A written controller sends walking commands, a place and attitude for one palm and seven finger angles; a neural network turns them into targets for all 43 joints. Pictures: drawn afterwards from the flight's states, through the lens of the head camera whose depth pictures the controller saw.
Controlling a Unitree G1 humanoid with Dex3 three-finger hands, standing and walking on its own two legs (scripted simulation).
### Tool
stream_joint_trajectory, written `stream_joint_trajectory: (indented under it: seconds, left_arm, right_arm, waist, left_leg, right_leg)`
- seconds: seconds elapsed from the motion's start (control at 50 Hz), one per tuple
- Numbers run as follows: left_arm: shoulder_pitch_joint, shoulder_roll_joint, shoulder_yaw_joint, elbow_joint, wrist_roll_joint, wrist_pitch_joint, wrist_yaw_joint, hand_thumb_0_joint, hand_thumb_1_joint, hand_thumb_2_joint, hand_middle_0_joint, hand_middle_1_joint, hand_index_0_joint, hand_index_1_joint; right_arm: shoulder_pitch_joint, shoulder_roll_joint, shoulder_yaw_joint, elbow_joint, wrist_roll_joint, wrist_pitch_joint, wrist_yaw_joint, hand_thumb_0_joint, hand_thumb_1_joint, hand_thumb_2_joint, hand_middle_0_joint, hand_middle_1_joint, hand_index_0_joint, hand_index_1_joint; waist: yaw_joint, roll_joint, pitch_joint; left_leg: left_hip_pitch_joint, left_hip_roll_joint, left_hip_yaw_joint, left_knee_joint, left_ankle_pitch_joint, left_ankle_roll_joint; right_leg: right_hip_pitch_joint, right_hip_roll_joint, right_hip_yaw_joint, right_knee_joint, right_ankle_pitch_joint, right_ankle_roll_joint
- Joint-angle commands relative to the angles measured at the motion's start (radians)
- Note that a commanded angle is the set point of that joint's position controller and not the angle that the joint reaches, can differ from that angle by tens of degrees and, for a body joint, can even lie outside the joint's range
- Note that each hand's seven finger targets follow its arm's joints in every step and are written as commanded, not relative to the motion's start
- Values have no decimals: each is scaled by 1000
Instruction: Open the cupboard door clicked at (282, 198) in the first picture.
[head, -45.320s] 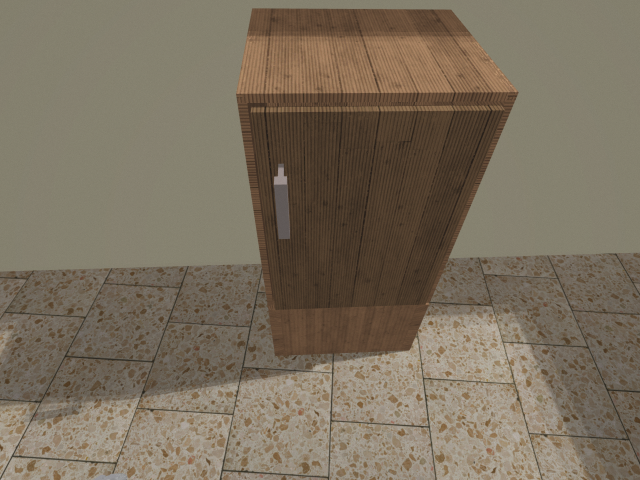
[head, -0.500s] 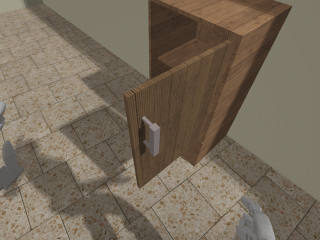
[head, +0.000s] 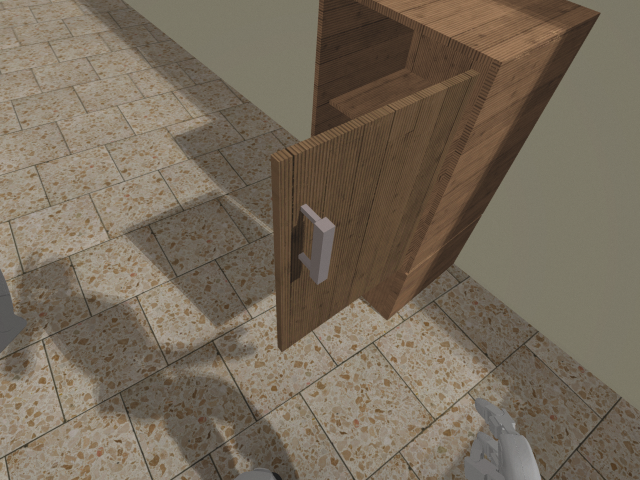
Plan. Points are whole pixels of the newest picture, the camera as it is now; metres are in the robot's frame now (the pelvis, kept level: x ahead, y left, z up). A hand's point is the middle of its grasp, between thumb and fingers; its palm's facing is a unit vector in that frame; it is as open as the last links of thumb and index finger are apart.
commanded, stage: step back with the hand held close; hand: left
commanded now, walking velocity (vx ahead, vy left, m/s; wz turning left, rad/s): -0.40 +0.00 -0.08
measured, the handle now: (313, 244) +0.46 +0.04 -0.01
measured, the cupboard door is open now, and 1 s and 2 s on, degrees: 88 88 88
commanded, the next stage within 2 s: stop stepping back and stand still in 0.12 s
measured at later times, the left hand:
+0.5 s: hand (37, 466) +0.11 +0.21 +0.16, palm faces +0.28 -0.80 -0.54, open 7.4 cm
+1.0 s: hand out of the picture +0.05 +0.22 +0.17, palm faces +0.40 -0.79 -0.47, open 7.4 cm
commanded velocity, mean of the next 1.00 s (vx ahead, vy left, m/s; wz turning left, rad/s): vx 0.01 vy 0.02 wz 0.00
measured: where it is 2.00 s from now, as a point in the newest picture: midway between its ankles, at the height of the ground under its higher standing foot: outside the picture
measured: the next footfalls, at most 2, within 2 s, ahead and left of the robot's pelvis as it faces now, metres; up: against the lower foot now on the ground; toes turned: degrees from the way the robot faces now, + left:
right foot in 0.12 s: -0.09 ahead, -0.12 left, +0.00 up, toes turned -4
left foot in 0.32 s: +0.02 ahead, +0.06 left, +0.00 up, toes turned -3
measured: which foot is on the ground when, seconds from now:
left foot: down 0.00-0.18, up 0.20-0.30, down 0.32-0.54, up 0.56-0.70, down 0.72-1.00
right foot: up 0.00-0.10, down 0.12-1.00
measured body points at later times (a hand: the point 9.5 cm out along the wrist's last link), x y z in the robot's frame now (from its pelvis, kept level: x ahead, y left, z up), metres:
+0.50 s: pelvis -0.11 -0.03 +0.01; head -0.09 -0.02 +0.46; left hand +0.09 +0.25 +0.19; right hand +0.04 -0.30 -0.06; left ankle -0.02 +0.06 -0.73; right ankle -0.13 -0.12 -0.73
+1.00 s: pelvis -0.16 -0.03 +0.00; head -0.18 -0.04 +0.45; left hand +0.02 +0.26 +0.19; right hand -0.04 -0.27 -0.09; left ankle -0.13 +0.09 -0.73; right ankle -0.13 -0.12 -0.73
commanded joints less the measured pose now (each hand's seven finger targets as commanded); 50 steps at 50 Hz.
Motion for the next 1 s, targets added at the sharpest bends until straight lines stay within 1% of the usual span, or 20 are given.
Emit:
stream_joint_trajectory:
  seconds: [0.0,0.06,0.1,0.14,0.16,0.2,0.24,0.28,0.32,0.36,0.46,0.48,0.52,0.56,0.6,0.66,0.7,0.8,0.88,0.98]
  left_arm:
    - [-25,100,34,-228,-26,-48,11,0,900,900,-200,-300,-200,-300]
    - [-75,136,31,-239,-25,-49,-2,0,900,900,-200,-300,-200,-300]
    - [-102,178,65,-244,-34,-57,-13,0,900,900,-200,-300,-200,-300]
    - [-85,211,98,-234,-41,-53,-10,0,900,900,-200,-300,-200,-300]
    - [-47,244,126,-238,-44,-54,-11,0,900,900,-200,-300,-200,-300]
    - [81,261,185,-170,-42,-41,-19,0,900,900,-200,-300,-200,-300]
    - [123,215,164,-182,-47,-14,-19,0,900,900,-200,-300,-200,-300]
    - [97,208,144,-227,-63,-10,-9,0,900,900,-200,-300,-200,-300]
    - [137,190,112,-169,-59,2,-8,0,900,900,-200,-300,-200,-300]
    - [104,178,85,-193,-59,14,-10,0,900,900,-200,-300,-200,-300]
    - [53,190,88,-194,-33,31,11,0,900,900,-200,-300,-200,-300]
    - [38,178,75,-176,-29,25,10,0,900,900,-200,-300,-200,-300]
    - [10,173,63,-166,-20,12,12,0,900,900,-200,-300,-200,-300]
    - [-72,168,58,-161,-15,6,19,0,900,900,-200,-300,-200,-300]
    - [-116,148,39,-95,-7,-2,26,0,900,900,-200,-300,-200,-300]
    - [-138,139,19,-92,0,-16,31,0,900,900,-200,-300,-200,-300]
    - [-97,136,27,-114,-2,-31,29,0,900,900,-200,-300,-200,-300]
    - [-62,122,38,-93,0,-32,19,0,900,900,-200,-300,-200,-300]
    - [-85,122,36,-67,1,-31,19,0,900,900,-200,-300,-200,-300]
    - [-91,124,32,-65,-5,-28,13,0,900,900,-200,-300,-200,-300]
  right_arm:
    - [-90,-159,-38,-104,-13,-87,5,0,-900,-900,200,300,200,300]
    - [-77,-162,-38,-67,-22,-77,13,0,-900,-900,200,300,200,300]
    - [-115,-165,-34,-91,-17,-61,12,0,-900,-900,200,300,200,300]
    - [-129,-134,-30,-133,12,-35,6,0,-900,-900,200,300,200,300]
    - [-154,-132,-23,-160,30,-29,0,0,-900,-900,200,300,200,300]
    - [-192,-122,-8,-201,37,-15,-3,0,-900,-900,200,300,200,300]
    - [-158,-109,13,-194,24,1,-12,0,-900,-900,200,300,200,300]
    - [-121,-151,11,-181,21,3,-25,0,-900,-900,200,300,200,300]
    - [-70,-171,-19,-169,25,-8,-12,0,-900,-900,200,300,200,300]
    - [-83,-176,-24,-170,-1,-32,-3,0,-900,-900,200,300,200,300]
    - [-104,-195,-20,-180,9,-47,-13,0,-900,-900,200,300,200,300]
    - [-110,-186,-19,-190,8,-41,-16,0,-900,-900,200,300,200,300]
    - [-71,-170,-40,-162,11,-33,-17,0,-900,-900,200,300,200,300]
    - [-54,-161,-34,-130,0,-31,-15,0,-900,-900,200,300,200,300]
    - [-50,-137,-15,-119,8,-39,-22,0,-900,-900,200,300,200,300]
    - [-45,-157,-22,-108,7,-70,-38,0,-900,-900,200,300,200,300]
    - [-42,-169,-22,-124,5,-84,-33,0,-900,-900,200,300,200,300]
    - [-48,-155,-7,-120,5,-83,-23,0,-900,-900,200,300,200,300]
    - [-46,-157,-11,-115,3,-95,-23,0,-900,-900,200,300,200,300]
    - [-46,-146,-11,-109,2,-91,-14,0,-900,-900,200,300,200,300]
  waist:
    - [5,237,-164]
    - [9,198,-258]
    - [12,106,-297]
    - [0,-82,-341]
    - [11,-197,-329]
    - [34,-220,-229]
    - [9,-103,-214]
    - [-7,83,-252]
    - [1,171,-306]
    - [11,251,-234]
    - [3,125,-114]
    - [-12,80,-52]
    - [-11,-93,-28]
    - [-19,-131,-15]
    - [-23,-74,-27]
    - [-18,19,-16]
    - [-6,105,-27]
    - [-13,76,18]
    - [-11,47,-7]
    - [-11,-1,-18]
  left_leg:
    - [220,226,-187,-285,37,99]
    - [451,206,-118,-144,484,60]
    - [474,147,-15,-69,518,20]
    - [440,54,103,20,361,-8]
    - [319,2,122,75,110,-24]
    - [62,-49,88,174,-219,-26]
    - [47,-36,84,62,-132,-25]
    - [288,9,64,-118,421,-10]
    - [528,155,-56,-136,736,41]
    - [398,205,-131,-232,511,65]
    - [44,133,-64,-303,-287,43]
    - [22,69,-27,-236,-350,11]
    - [195,-42,41,162,-265,-47]
    - [144,-23,14,380,-226,-42]
    - [139,13,25,212,-239,-21]
    - [249,2,51,-90,-238,7]
    - [212,63,-40,-184,-264,42]
    - [58,95,-103,-259,-451,42]
    - [70,103,-104,-250,-402,44]
    - [109,40,-12,-111,-301,23]
  right_leg:
    - [42,-16,-17,-175,-94,-11]
    - [41,-42,4,-429,126,-18]
    - [78,-75,15,-468,431,-8]
    - [120,-172,60,-463,896,44]
    - [187,-225,56,-445,1158,84]
    - [256,-297,82,-408,1317,59]
    - [310,-276,93,-352,1215,-37]
    - [234,-149,13,-301,980,2]
    - [52,-57,-13,-255,277,27]
    - [59,-42,2,-193,-70,-4]
    - [278,-75,-11,-398,88,-9]
    - [218,-114,42,-507,1,-28]
    - [-142,-306,323,-746,-416,-122]
    - [-178,-373,347,-722,-311,-165]
    - [-70,-324,207,-632,-166,-123]
    - [-35,-258,162,-567,-176,-85]
    - [50,-172,127,-477,-56,-49]
    - [96,-121,72,-419,-84,-32]
    - [129,-110,57,-386,4,-32]
    - [81,-172,158,-485,-68,-62]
